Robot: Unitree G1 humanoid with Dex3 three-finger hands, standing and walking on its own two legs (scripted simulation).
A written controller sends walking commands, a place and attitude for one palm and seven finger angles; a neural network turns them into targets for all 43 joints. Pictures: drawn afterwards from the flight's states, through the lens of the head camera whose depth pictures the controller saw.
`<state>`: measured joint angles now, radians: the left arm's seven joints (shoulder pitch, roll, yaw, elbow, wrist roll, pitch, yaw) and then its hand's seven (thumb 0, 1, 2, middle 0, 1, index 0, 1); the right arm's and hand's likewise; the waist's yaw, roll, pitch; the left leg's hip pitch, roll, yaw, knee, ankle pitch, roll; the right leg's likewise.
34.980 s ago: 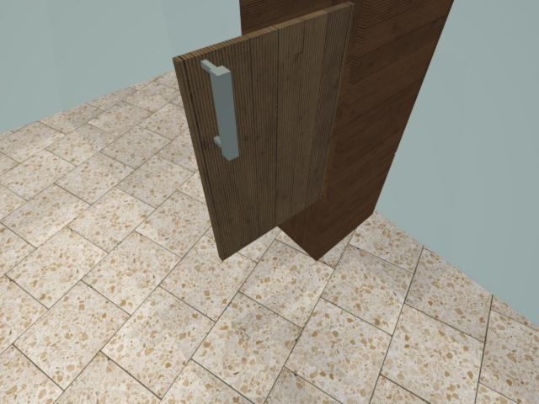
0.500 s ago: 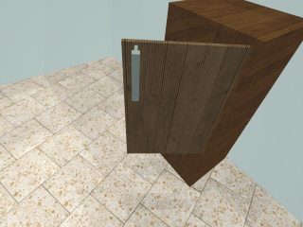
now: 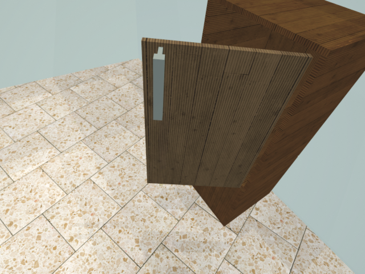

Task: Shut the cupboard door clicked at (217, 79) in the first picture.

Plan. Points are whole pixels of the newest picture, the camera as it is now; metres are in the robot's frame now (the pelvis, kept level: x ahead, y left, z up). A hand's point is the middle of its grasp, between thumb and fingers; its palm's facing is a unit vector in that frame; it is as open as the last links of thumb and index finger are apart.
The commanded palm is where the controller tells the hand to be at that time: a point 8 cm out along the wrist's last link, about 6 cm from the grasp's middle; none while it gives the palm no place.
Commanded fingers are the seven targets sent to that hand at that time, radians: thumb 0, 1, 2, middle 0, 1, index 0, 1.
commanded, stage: shuffle to correct the standing spot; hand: left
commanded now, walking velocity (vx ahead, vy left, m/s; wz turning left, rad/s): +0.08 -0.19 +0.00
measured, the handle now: (159, 85) +0.49 +0.10 +0.17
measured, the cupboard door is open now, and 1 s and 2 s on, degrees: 55 55 55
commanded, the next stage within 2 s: come to a stop and stand still in 0.34 s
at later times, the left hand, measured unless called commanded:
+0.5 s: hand out of the picture +0.09 +0.08 -0.17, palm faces +0.03 -0.98 -0.18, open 7.4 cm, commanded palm none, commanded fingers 0.00 0.90 0.90 -0.20 -0.30 -0.20 -0.30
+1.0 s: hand out of the picture +0.06 +0.07 -0.17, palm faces +0.05 -0.98 -0.20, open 7.4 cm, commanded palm none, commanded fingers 0.00 0.90 0.90 -0.20 -0.30 -0.20 -0.30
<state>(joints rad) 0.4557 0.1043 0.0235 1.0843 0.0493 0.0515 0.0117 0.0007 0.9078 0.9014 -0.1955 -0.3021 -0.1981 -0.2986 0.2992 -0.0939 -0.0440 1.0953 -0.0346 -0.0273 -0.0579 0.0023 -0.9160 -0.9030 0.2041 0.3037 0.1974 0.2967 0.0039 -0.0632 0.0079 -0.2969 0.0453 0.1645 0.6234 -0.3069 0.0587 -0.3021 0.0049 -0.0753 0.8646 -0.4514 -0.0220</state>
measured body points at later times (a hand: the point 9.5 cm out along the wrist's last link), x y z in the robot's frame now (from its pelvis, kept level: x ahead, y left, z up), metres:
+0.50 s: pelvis +0.05 -0.09 +0.00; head +0.06 -0.08 +0.45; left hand +0.09 +0.14 -0.16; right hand +0.06 -0.35 -0.14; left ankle +0.05 -0.01 -0.71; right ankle +0.06 -0.22 -0.73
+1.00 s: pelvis +0.05 -0.10 +0.00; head +0.06 -0.10 +0.45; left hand +0.06 +0.12 -0.15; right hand +0.12 -0.33 -0.14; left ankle +0.07 -0.02 -0.73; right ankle +0.06 -0.23 -0.73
